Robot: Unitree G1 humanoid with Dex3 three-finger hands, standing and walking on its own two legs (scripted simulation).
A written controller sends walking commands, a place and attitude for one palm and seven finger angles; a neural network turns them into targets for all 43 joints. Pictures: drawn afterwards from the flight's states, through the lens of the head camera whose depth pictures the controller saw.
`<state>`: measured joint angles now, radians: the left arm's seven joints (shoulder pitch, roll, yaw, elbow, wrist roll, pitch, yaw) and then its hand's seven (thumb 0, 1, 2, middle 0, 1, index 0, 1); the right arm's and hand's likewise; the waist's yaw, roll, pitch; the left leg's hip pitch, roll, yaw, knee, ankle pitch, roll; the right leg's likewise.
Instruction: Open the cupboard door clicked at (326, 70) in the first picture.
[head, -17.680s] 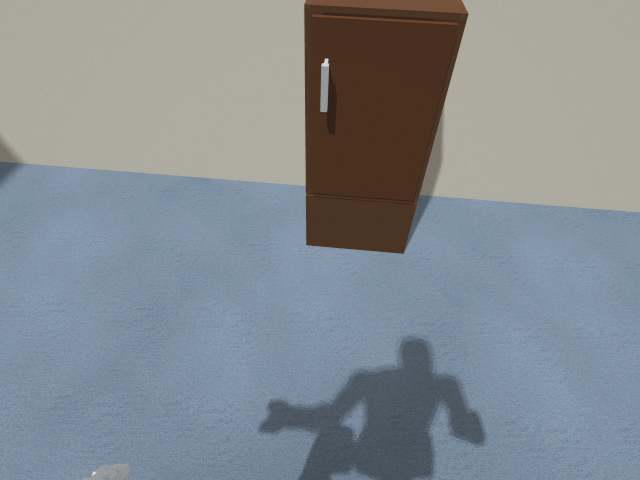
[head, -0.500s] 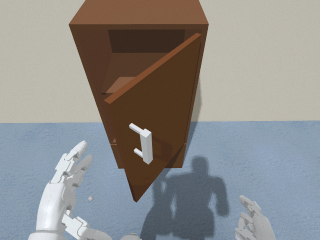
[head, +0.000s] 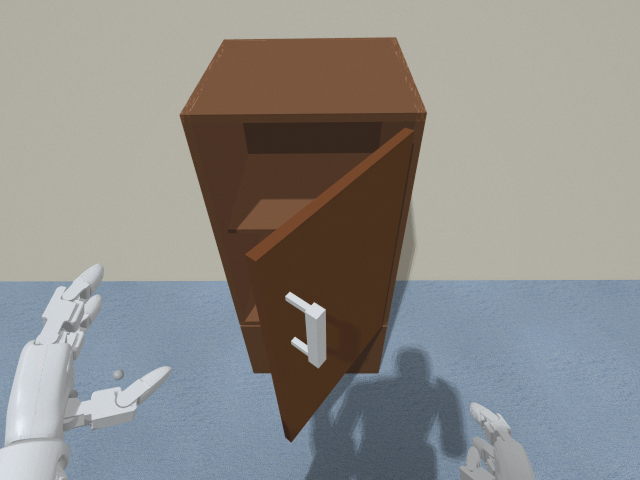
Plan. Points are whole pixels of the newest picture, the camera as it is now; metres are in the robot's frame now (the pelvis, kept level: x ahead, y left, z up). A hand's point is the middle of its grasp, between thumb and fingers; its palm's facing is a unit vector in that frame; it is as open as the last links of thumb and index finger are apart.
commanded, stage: draw the hand back to the body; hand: left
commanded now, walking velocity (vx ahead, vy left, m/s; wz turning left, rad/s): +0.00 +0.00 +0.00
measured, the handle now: (305, 330) +0.34 +0.06 -0.01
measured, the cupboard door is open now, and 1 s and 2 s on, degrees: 52 52 52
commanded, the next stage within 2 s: step back with the hand held close in 0.64 s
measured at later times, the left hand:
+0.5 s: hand (90, 330) +0.21 +0.25 +0.16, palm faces +0.45 -0.80 -0.39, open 7.6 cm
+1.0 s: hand (94, 328) +0.20 +0.24 +0.17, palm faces +0.34 -0.80 -0.50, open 7.4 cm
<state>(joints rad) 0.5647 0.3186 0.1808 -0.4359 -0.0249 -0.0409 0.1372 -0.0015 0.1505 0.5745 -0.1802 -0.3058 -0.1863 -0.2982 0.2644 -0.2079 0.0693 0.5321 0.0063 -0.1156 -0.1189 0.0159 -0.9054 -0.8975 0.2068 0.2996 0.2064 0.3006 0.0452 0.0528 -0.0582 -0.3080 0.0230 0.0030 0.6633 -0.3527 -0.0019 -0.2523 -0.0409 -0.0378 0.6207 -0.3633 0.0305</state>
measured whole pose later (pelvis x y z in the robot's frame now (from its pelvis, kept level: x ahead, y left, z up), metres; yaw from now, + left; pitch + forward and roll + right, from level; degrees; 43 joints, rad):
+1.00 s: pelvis -0.01 -0.01 +0.02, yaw -2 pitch +0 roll -1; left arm 0.54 0.38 0.38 -0.45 -0.05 -0.13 0.10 0.02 0.89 0.90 -0.21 -0.31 -0.21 -0.30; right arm 0.15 -0.25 -0.01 0.57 -0.01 -0.02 -0.09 0.01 -0.91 -0.90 0.21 0.30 0.21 0.30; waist 0.01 0.06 0.03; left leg -0.22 0.05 0.02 0.44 -0.22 -0.02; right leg -0.17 -0.01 -0.02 0.39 -0.22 0.02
